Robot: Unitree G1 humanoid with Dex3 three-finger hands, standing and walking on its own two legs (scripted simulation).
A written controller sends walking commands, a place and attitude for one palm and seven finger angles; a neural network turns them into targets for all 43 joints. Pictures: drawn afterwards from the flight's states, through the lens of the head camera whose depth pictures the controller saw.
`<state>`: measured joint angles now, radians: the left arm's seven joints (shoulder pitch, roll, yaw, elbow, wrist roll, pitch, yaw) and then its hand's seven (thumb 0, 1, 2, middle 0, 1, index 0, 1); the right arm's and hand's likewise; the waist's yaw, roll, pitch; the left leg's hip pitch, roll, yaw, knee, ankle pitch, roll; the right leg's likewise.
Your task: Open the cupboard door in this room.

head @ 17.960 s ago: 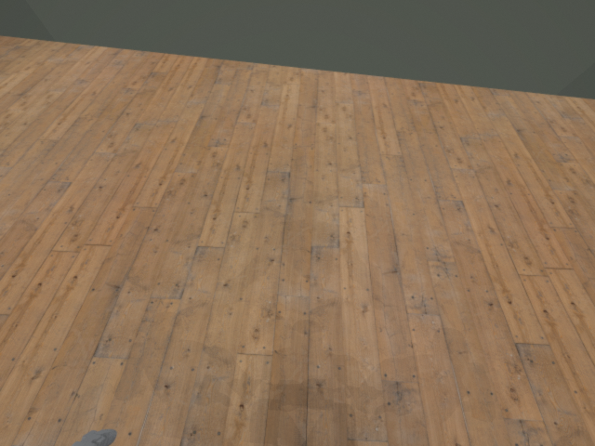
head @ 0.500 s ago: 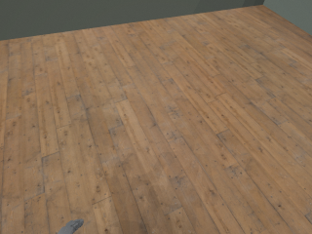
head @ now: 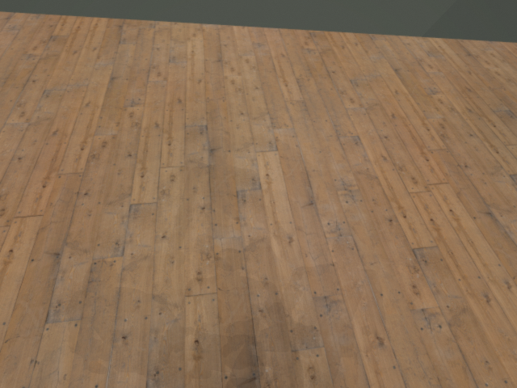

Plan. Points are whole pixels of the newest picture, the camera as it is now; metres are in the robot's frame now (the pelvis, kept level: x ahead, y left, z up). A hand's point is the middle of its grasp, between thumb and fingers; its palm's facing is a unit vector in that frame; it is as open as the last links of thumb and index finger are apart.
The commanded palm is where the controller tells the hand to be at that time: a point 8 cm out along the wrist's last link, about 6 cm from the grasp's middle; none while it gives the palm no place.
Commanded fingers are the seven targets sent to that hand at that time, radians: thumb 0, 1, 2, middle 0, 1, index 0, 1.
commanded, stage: turn or walk to find it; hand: left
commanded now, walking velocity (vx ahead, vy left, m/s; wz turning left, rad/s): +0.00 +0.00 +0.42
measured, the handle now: out of the picture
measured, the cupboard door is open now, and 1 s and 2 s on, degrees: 0 0 0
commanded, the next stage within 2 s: stand and wait in 0.80 s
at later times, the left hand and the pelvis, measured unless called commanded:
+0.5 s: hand out of the picture +0.05 +0.19 -0.13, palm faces +0.20 -0.94 -0.28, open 7.4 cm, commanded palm none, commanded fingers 0.00 0.90 0.90 -0.20 -0.30 -0.20 -0.30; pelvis -0.02 -0.03 +0.01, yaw +11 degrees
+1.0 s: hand out of the picture -0.14 +0.20 -0.17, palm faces +0.41 -0.88 -0.24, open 7.4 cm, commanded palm none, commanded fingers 0.00 0.90 0.90 -0.20 -0.30 -0.20 -0.30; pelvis -0.06 +0.00 +0.01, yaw +20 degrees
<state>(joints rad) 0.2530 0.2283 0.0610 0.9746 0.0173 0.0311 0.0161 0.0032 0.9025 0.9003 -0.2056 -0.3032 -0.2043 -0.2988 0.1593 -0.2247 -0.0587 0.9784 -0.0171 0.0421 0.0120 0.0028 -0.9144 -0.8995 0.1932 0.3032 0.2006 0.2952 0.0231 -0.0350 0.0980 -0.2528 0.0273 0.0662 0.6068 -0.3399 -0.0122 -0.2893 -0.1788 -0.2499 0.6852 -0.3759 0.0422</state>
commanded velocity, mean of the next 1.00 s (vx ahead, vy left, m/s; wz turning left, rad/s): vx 0.00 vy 0.00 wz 0.23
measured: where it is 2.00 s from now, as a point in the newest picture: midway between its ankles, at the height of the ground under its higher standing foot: outside the picture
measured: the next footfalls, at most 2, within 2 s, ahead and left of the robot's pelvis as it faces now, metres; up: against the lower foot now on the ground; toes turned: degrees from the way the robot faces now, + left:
right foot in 0.44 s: +0.04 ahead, -0.13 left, +0.00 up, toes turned +5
left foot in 0.88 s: -0.07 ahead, +0.11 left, +0.00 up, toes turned +25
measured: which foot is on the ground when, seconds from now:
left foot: down 0.00-0.44, up 0.46-0.86, down 0.88-1.00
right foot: up 0.00-0.42, down 0.44-0.88, up 0.90-1.00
